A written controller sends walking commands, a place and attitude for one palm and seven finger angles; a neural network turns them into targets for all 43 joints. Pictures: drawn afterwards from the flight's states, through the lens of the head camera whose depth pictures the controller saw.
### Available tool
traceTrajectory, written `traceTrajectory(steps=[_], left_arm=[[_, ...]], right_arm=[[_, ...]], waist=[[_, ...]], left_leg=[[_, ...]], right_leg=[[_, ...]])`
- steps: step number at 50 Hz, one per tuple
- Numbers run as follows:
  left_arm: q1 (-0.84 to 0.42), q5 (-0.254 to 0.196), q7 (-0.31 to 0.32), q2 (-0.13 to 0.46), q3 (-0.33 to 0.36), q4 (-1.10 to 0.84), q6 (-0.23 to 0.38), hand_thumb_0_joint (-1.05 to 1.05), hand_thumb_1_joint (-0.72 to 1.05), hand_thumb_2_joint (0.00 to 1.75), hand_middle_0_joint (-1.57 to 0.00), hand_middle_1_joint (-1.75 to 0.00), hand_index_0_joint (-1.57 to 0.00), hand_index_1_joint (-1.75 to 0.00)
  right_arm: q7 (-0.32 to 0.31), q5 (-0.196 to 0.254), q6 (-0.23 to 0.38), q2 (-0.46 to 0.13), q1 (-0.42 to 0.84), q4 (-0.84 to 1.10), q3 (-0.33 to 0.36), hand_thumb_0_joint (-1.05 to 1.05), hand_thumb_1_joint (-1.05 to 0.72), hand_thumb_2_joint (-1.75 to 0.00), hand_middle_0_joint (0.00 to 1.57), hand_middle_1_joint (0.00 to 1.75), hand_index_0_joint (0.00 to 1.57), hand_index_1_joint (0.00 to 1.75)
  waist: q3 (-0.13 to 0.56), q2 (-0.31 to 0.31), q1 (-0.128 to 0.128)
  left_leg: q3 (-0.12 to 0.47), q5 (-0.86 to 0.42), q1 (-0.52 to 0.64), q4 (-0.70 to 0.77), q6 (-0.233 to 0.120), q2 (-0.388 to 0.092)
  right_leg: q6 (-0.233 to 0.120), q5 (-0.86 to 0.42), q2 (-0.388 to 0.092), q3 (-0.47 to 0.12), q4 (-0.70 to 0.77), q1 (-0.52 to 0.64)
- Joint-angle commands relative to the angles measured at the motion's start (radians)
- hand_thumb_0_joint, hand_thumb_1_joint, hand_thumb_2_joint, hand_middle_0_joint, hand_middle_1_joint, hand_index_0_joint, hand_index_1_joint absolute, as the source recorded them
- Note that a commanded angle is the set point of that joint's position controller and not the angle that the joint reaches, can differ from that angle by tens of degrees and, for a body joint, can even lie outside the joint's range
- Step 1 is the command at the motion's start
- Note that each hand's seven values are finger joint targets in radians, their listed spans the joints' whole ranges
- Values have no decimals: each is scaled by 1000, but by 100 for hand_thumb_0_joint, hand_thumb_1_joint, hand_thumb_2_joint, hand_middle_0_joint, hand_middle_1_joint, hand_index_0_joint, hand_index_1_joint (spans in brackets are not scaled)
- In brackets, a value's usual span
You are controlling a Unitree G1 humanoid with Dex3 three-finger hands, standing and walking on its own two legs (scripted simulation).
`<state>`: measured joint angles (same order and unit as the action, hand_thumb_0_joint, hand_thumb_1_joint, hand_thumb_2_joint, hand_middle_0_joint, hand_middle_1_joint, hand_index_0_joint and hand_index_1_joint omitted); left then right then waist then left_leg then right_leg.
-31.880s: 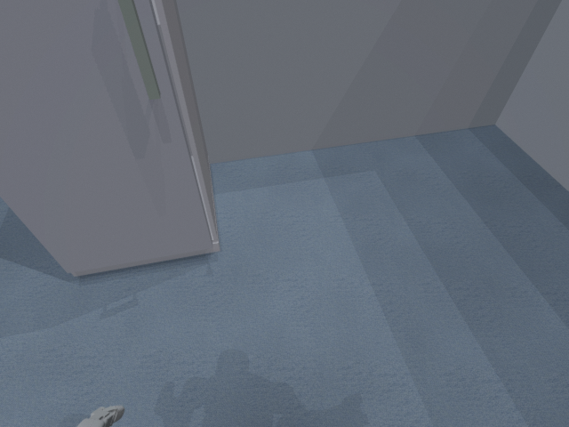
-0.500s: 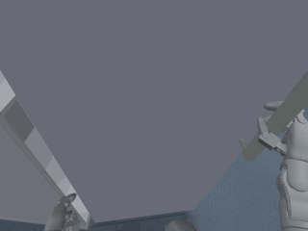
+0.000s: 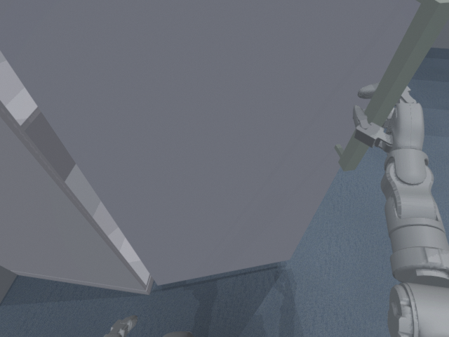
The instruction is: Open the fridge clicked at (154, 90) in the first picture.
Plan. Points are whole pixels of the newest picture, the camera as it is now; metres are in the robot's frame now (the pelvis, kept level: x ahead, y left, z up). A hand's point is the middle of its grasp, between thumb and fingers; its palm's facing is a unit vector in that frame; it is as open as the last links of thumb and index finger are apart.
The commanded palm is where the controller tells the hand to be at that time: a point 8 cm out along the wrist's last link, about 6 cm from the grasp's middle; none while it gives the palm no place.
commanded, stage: stop walking and hold the door back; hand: right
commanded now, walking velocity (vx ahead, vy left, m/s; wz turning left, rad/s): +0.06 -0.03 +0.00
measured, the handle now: (374, 97) +0.47 -0.21 +0.19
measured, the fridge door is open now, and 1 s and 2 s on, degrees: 71 70 69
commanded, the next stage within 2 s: loosen the grip on the handle in 0.62 s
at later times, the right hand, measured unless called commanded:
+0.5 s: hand (361, 125) +0.43 -0.20 +0.16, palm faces +0.14 +0.98 -0.15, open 5.8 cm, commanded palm +0.41 -0.25 +0.14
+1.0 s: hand (364, 119) +0.44 -0.20 +0.17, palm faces +0.19 +0.96 -0.20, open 9.8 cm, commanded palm +0.40 -0.24 +0.16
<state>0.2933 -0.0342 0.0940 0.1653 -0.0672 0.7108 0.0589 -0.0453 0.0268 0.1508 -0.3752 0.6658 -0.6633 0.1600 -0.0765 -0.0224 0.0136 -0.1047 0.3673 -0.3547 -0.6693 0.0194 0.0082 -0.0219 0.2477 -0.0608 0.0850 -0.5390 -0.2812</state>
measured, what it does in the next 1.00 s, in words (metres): steps on the spot: left foot, then right foot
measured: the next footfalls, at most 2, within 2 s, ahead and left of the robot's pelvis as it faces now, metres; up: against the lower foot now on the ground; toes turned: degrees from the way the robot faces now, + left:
left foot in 0.04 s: +0.06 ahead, +0.10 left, +0.00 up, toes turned +4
right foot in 0.34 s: +0.07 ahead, -0.14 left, +0.00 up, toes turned -3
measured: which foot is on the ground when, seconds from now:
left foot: up 0.00-0.02, down 0.04-1.00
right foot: down 0.00-0.06, up 0.08-0.32, down 0.34-1.00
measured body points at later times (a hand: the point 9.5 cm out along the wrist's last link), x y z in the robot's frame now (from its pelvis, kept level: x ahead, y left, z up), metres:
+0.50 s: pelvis +0.00 -0.03 +0.00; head +0.02 -0.03 +0.44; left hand +0.11 +0.24 -0.10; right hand +0.42 -0.25 +0.17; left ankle +0.02 +0.10 -0.74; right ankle +0.03 -0.14 -0.74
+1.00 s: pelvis +0.00 -0.01 +0.00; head +0.01 -0.02 +0.45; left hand +0.07 +0.26 -0.10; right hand +0.43 -0.25 +0.18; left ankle +0.02 +0.10 -0.74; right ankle +0.03 -0.14 -0.74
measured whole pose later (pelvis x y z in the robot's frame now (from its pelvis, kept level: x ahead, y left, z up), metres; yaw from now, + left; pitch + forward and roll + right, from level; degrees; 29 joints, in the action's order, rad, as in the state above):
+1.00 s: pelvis +0.00 -0.01 +0.00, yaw +1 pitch +1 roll +0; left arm 0.35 0.00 0.00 0.28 0.02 0.70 0.12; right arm -0.04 -0.02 0.16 -0.37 0.68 -0.74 0.22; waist 0.01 0.01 0.05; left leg -0.05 0.24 -0.30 -0.52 -0.01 -0.01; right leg 0.01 0.23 -0.05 0.06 -0.52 -0.32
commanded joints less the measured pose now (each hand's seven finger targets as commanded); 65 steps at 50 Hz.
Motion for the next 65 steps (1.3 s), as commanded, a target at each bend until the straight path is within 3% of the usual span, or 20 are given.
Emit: traceTrajectory(steps=[1,3,4,10,15,19,21,28,35,36,37,38,40,43,45,49,55,56,58,65], left_arm=[[-91,4,28,221,71,-119,38,0,90,90,-20,-30,-20,-30],[-87,7,29,209,85,-124,39,0,90,90,-20,-30,-20,-30],[-71,6,24,217,94,-112,53,0,90,90,-20,-30,-20,-30],[-71,12,30,221,75,-70,68,0,90,90,-20,-30,-20,-30],[-71,21,28,226,82,-76,78,0,90,90,-20,-30,-20,-30],[-103,0,9,232,88,-127,61,0,90,90,-20,-30,-20,-30],[-114,8,14,217,78,-132,61,0,90,90,-20,-30,-20,-30],[-85,2,11,218,89,-133,49,0,90,90,-20,-30,-20,-30],[-97,7,24,215,74,-108,39,0,90,90,-20,-30,-20,-30],[-24,-4,4,165,66,-185,51,0,90,90,-20,-30,-20,-30],[-1,49,-29,209,145,-77,95,0,90,90,-20,-30,-20,-30],[39,23,-36,224,138,-104,100,0,90,90,-20,-30,-20,-30],[19,28,-40,233,132,-112,108,0,90,90,-20,-30,-20,-30],[-7,30,-73,209,121,-120,121,0,90,90,-20,-30,-20,-30],[-2,29,-89,216,123,-123,117,0,90,90,-20,-30,-20,-30],[10,15,-87,245,141,-134,99,0,90,90,-20,-30,-20,-30],[0,14,-78,235,152,-124,88,0,90,90,-20,-30,-20,-30],[14,21,-65,251,146,-85,80,0,90,90,-20,-30,-20,-30],[22,22,-66,239,145,-69,75,0,90,90,-20,-30,-20,-30],[14,22,-59,228,148,-63,69,0,90,90,-20,-30,-20,-30]], right_arm=[[-26,-6,54,-318,418,168,137,0,-90,-90,45,140,45,140],[-36,-12,50,-394,415,123,201,0,-90,-90,45,140,45,140],[-42,-17,43,-395,396,99,220,0,-90,-90,45,140,45,140],[-31,-10,52,-370,448,17,218,0,-90,-90,45,140,45,140],[-27,0,72,-285,433,102,151,0,-90,-90,45,140,45,140],[-10,22,80,-157,370,156,73,0,-90,-90,45,140,45,140],[-9,14,91,-161,442,224,52,0,-90,-90,45,140,45,140],[-23,10,63,-198,352,232,80,0,-90,-90,45,140,45,140],[-27,12,65,-197,404,122,74,0,-90,-90,45,140,45,140],[-72,-89,111,-650,937,294,366,0,-90,-90,45,140,45,140],[23,-117,14,-335,696,-8,186,0,-78,-84,45,140,45,140],[21,-39,24,-210,629,59,128,0,-66,-78,45,140,45,140],[39,-13,32,-235,599,74,176,0,-42,-67,45,140,45,140],[31,-20,66,-119,528,135,64,0,-5,-49,45,140,45,140],[6,-66,72,-113,453,106,35,0,19,-37,45,140,45,140],[0,-36,45,-170,352,105,100,0,55,-20,41,135,41,135],[0,-1,63,-181,318,321,119,0,55,-20,33,125,33,125],[-18,-15,70,-273,444,253,169,0,55,-20,32,123,32,123],[-23,-26,81,-235,404,196,144,0,55,-20,29,120,29,120],[4,7,102,-203,332,307,132,0,55,-20,25,115,25,115]], waist=[[345,-69,-13],[290,226,-19],[310,176,-28],[268,196,-19],[288,108,-5],[305,-113,-24],[271,-203,-15],[394,55,-4],[333,42,-8],[208,-200,-17],[437,131,38],[394,249,80],[419,194,43],[358,-182,10],[260,-178,18],[269,104,26],[377,11,-1],[318,35,43],[269,54,45],[440,-20,23]], left_leg=[[111,-62,360,253,-45,-72],[515,-153,432,387,-204,-370],[485,-168,409,383,-228,-409],[226,-169,221,360,-154,-276],[154,-82,124,303,-91,-194],[69,-94,135,86,-1,-16],[68,-74,141,66,-3,-35],[185,-452,271,204,-39,-147],[148,-243,159,234,-13,-111],[124,37,155,171,-16,-62],[69,-260,129,199,-60,-4],[41,-296,97,202,-39,19],[76,-231,98,228,-33,19],[94,-139,47,228,-67,6],[91,-114,24,235,-70,1],[100,-79,84,276,-47,-3],[115,-260,175,256,-49,2],[111,-237,124,262,-37,3],[118,-224,113,265,-31,1],[108,-424,194,215,-34,5]], right_leg=[[-58,-52,-141,-133,-30,-75],[29,279,25,-40,-367,-329],[27,300,14,-112,-489,-332],[30,140,7,-61,-329,-162],[30,-74,36,6,53,122],[-85,-225,-195,-281,179,96],[-93,-300,-197,-274,181,59],[20,-219,-63,-76,7,70],[0,-165,-79,-111,69,91],[13,61,-23,-82,206,58],[6,-195,29,-55,116,98],[-4,-231,9,-75,96,104],[-11,-149,24,-80,106,135],[14,-44,39,-78,111,168],[8,26,42,-83,115,92],[-21,0,50,-55,102,20],[-16,-161,57,-34,85,100],[-20,-128,58,-41,76,71],[-20,-105,57,-36,73,29],[-13,-262,61,-35,44,121]])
